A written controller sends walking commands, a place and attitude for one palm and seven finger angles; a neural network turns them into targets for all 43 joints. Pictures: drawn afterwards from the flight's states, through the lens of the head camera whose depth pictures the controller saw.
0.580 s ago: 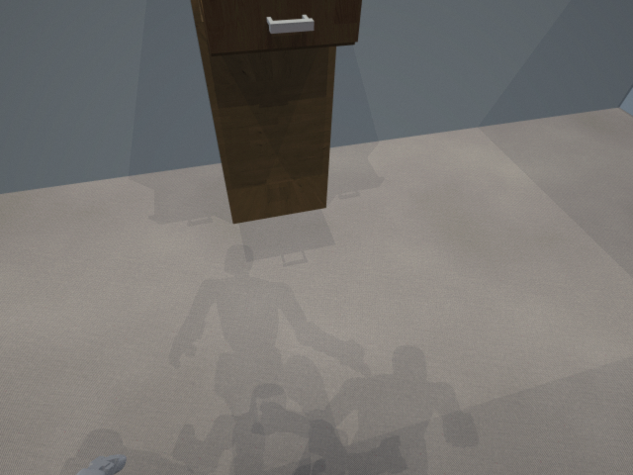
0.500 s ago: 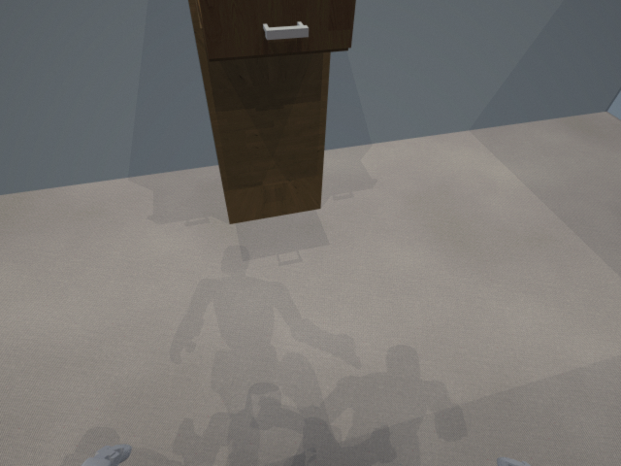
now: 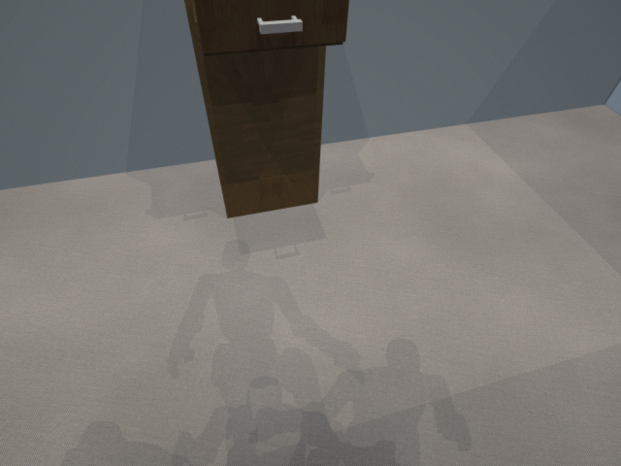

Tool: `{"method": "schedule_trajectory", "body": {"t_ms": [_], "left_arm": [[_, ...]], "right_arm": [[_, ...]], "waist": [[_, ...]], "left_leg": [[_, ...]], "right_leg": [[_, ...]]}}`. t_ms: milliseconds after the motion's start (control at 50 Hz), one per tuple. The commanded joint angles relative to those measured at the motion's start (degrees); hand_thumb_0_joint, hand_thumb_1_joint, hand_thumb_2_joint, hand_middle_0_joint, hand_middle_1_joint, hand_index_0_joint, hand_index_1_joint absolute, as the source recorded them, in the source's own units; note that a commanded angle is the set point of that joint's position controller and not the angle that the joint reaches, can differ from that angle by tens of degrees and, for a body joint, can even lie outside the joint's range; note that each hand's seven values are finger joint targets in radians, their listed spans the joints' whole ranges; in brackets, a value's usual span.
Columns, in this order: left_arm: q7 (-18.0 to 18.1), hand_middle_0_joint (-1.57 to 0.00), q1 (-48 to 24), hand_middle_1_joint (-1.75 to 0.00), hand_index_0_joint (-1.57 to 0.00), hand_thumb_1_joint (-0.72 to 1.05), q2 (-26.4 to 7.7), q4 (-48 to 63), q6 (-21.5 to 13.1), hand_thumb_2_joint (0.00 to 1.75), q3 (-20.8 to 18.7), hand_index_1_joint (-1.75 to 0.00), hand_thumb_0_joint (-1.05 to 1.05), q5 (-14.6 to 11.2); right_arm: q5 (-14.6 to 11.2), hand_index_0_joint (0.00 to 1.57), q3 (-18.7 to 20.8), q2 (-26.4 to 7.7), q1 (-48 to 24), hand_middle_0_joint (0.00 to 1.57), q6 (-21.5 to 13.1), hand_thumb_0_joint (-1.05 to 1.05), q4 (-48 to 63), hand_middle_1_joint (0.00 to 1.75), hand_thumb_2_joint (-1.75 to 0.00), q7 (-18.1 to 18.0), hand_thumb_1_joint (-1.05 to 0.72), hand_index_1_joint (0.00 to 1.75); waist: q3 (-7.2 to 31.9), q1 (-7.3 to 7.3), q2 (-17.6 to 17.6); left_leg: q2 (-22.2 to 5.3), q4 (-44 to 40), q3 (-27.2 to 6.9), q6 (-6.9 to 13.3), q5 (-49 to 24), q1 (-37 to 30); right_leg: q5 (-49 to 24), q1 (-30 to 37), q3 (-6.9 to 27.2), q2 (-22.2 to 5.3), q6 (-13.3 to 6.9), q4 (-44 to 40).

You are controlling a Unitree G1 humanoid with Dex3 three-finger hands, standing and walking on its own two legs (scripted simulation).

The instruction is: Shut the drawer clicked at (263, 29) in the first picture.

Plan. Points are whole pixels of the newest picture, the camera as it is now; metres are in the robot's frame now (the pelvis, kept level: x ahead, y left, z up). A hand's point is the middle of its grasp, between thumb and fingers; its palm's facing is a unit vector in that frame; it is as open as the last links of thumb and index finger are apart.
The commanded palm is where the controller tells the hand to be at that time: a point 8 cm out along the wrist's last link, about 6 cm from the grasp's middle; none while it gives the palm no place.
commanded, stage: stand and wait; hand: left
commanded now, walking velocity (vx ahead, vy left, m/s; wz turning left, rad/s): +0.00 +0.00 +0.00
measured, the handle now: (279, 23) +1.06 +0.14 +0.14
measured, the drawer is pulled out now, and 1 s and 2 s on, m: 0.25 0.25 0.25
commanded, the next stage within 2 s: look at it before walking up in 0.24 s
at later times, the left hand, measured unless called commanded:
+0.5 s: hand out of the picture +0.07 +0.24 -0.15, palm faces -0.02 -0.95 -0.33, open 7.4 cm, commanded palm none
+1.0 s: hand out of the picture +0.07 +0.24 -0.15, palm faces -0.02 -0.95 -0.33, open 7.4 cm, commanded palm none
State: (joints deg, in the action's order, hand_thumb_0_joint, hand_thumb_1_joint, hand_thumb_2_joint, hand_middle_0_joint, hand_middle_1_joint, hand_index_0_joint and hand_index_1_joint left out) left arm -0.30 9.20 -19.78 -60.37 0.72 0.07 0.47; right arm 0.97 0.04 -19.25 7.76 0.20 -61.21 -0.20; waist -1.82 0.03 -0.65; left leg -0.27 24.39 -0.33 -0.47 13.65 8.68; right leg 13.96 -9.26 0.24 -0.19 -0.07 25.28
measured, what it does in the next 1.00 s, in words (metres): stands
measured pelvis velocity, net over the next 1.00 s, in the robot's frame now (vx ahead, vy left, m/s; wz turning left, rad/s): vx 0.00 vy -0.01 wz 0.00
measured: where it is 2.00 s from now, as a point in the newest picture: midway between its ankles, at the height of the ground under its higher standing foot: (336, 459)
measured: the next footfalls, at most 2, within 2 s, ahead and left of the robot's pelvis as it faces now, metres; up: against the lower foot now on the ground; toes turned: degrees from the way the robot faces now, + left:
right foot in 1.40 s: +0.15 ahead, -0.16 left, +0.00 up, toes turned -17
left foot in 1.88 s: +0.46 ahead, -0.01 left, +0.00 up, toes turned -15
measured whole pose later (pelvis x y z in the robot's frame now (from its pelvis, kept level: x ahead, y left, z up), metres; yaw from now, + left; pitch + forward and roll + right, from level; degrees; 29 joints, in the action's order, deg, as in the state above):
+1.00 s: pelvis +0.00 -0.01 +0.00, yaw +0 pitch -2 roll +0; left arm -0.3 8.3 -19.5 -62.4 0.1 0.1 0.5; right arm 0.8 -0.3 -18.8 7.0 -0.2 -63.6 -0.1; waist -1.8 0.1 -0.5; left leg -1.0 21.1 -0.5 -1.2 11.8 7.7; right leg 12.2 -8.4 0.1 0.5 -0.7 22.2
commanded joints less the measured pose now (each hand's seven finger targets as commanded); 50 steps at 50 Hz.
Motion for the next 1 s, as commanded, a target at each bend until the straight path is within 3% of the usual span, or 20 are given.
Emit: {"method": "schedule_trajectory", "body": {"t_ms": [0, 400, 940, 980], "left_arm": [[0.96, -0.2, -3.67, -0.3, -0.2, 0.9, -11.64, 3.92, -1.98, 0.9, -2.2, -0.3, 0.0, 0.06], [0.94, -0.2, -3.98, -0.3, -0.2, 0.9, -11.49, 2.53, -2.05, 0.9, -2.08, -0.3, 0.0, 0.18], [0.91, -0.2, -3.35, -0.3, -0.2, 0.9, -11.42, 1.81, -2.23, 0.9, -2.05, -0.3, 0.0, 0.12], [1.03, -0.2, 0.22, -0.3, -0.2, 0.9, -5.03, 0.45, -1.05, 0.9, -0.85, -0.3, 0.0, 0.11]], "right_arm": [[-0.44, 0.2, 2.03, -11.54, -3.93, 0.2, -1.9, 0.0, 3.89, 0.3, -0.9, -0.59, -0.9, 0.3], [-0.44, 0.2, 1.89, -11.53, -3.19, 0.2, -1.9, 0.0, 1.73, 0.3, -0.9, -0.41, -0.9, 0.3], [-0.53, 0.2, 1.69, -11.57, -3.57, 0.2, -1.99, 0.0, 1.32, 0.3, -0.9, -0.58, -0.9, 0.3], [-0.05, 0.2, 0.26, -5.17, -0.1, 0.2, -1.16, 0.0, -0.03, 0.3, -0.9, -0.47, -0.9, 0.3]], "waist": [[3.73, 0.1, -0.01], [2.31, 0.1, 0.88], [3.37, 0.12, 1.19], [3.82, 0.13, 1.15]], "left_leg": [[-5.74, -4.11, -5.13, 2.46, -7.82, 0.6], [-6.01, -6.03, -5.41, 2.08, -5.62, 0.58], [-6.45, -6.17, -5.2, 1.85, -9.67, -1.23], [-6.13, -4.61, -3.11, 0.82, -3.61, -1.71]], "right_leg": [[-7.74, 0.81, 5.9, -6.54, -1.99, -4.99], [-3.92, -0.54, 6.66, -6.34, -1.87, -7.09], [-9.46, 1.12, 6.0, -6.68, -1.77, -6.98], [-2.41, 0.15, 6.59, -5.89, -1.2, -6.64]]}}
